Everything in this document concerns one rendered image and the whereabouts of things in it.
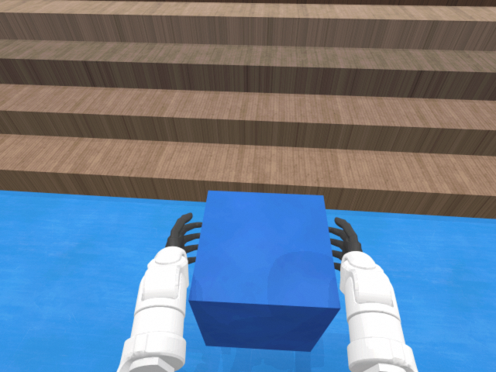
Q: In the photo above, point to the right robot forearm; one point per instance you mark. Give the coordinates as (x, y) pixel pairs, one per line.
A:
(377, 343)

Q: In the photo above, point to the left robot forearm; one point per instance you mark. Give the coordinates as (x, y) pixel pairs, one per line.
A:
(156, 343)

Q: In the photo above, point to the robot left hand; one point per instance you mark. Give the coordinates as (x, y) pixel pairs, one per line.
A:
(178, 239)

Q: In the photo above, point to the robot right hand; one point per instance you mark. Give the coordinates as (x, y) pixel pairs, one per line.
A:
(350, 241)

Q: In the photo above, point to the carton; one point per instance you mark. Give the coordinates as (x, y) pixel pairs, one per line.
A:
(264, 275)

